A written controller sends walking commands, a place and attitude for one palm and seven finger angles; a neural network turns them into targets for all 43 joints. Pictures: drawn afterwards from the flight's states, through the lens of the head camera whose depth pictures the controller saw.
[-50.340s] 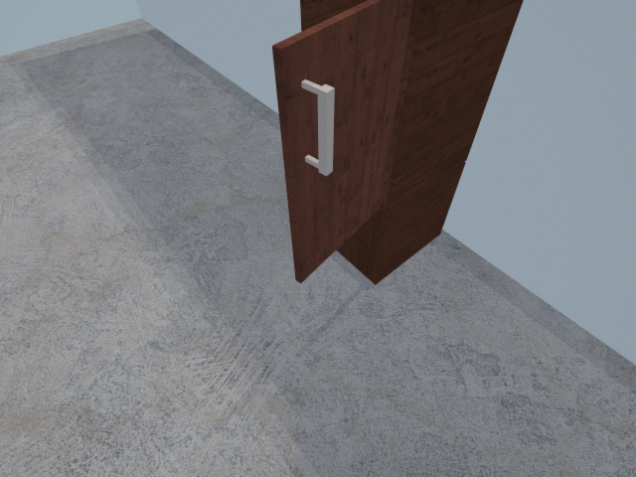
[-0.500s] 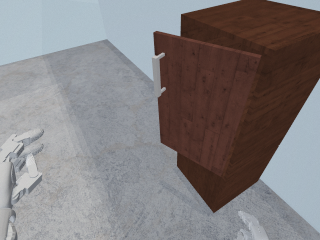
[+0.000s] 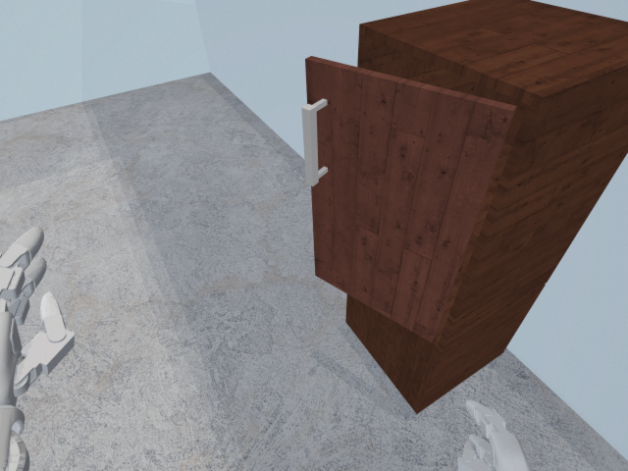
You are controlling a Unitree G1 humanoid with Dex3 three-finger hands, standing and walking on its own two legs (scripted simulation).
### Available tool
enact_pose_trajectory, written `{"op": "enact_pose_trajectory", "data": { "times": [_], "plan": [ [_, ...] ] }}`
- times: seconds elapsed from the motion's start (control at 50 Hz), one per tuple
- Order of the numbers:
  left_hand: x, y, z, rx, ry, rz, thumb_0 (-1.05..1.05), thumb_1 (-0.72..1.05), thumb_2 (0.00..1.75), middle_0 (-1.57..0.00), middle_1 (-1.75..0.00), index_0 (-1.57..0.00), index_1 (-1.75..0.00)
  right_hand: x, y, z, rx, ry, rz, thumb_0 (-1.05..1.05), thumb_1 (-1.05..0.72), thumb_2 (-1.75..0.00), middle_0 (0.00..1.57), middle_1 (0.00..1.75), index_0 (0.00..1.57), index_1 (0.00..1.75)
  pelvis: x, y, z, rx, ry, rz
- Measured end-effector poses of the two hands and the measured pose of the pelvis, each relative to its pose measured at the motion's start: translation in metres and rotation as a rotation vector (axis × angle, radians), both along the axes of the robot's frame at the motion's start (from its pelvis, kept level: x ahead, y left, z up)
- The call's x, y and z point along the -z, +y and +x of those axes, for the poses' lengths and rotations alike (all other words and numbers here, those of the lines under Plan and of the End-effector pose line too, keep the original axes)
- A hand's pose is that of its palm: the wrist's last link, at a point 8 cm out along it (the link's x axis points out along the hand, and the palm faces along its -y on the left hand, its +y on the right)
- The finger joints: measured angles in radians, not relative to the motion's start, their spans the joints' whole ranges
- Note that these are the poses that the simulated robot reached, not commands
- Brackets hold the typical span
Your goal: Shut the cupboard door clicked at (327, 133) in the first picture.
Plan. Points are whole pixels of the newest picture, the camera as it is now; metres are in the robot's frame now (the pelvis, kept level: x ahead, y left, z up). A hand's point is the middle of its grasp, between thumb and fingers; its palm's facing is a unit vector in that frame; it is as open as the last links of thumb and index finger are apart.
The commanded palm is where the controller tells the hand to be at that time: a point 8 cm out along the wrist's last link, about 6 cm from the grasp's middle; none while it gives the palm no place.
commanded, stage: step back with the hand held close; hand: left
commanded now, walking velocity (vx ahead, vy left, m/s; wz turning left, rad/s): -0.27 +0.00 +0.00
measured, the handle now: (316, 143) +0.67 +0.07 +0.10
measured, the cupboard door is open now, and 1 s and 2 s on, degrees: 21 21 21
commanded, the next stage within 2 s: stop stepping back and stand still in 1.28 s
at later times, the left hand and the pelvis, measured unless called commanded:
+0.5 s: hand (26, 359) +0.16 +0.29 +0.16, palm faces +0.41 -0.76 -0.51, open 7.4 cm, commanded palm +0.11 +0.32 +0.17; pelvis -0.04 +0.02 -0.02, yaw -1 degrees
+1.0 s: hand out of the picture +0.06 +0.29 +0.16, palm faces +0.54 -0.70 -0.47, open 7.4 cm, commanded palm -0.02 +0.32 +0.17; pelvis -0.13 +0.01 -0.04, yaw +5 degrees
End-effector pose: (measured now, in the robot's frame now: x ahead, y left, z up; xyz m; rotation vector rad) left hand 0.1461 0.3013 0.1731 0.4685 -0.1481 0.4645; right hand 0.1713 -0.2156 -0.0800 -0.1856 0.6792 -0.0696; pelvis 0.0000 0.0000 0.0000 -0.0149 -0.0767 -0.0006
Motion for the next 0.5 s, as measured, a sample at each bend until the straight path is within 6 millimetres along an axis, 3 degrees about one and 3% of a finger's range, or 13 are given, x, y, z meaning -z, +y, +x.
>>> {"op": "enact_pose_trajectory", "data": {
  "times": [0.3, 0.5],
  "plan": [
    [0.012, 0.008, 0.007, 0.081, 0.068, 0.07, 0.02, 0.89, 0.9, -0.21, -0.3, -0.21, -0.3, 0.01, -0.024, -0.028, 0.114, 0.109, -0.086, 0.02, -0.9, -0.9, 0.2, 0.3, 0.21, 0.3, 0.01, 0.015, -0.012, 0.002, 0.099, -0.005],
    [-0.004, 0.027, -0.023, 0.091, -0.03, 0.157, 0.02, 0.89, 0.9, -0.21, -0.3, -0.21, -0.3, 0.001, -0.007, -0.053, 0.119, 0.048, -0.089, 0.02, -0.9, -0.9, 0.2, 0.3, 0.21, 0.3, 0.018, 0.024, -0.041, 0.021, 0.084, 0.007]
  ]
}}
